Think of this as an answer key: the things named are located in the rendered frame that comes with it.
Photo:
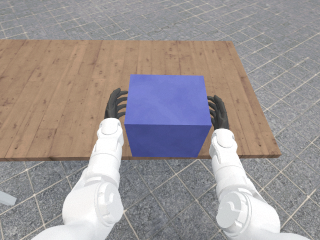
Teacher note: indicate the table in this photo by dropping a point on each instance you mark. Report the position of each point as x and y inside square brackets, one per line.
[54, 94]

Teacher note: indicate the left robot upper arm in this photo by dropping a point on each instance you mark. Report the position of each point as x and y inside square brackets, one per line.
[89, 213]

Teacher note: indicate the left robot forearm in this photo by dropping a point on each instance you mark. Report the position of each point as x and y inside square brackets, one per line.
[105, 159]

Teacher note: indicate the right robot forearm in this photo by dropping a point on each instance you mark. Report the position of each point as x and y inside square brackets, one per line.
[228, 171]

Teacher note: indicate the robot left hand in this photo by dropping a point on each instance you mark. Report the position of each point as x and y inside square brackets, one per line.
[112, 107]

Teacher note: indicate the robot right hand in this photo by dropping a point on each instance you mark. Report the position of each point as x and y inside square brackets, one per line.
[220, 117]

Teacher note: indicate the carton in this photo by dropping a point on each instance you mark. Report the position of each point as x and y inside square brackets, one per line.
[167, 115]

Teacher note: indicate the right robot upper arm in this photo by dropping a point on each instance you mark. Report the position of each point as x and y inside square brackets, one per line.
[243, 217]

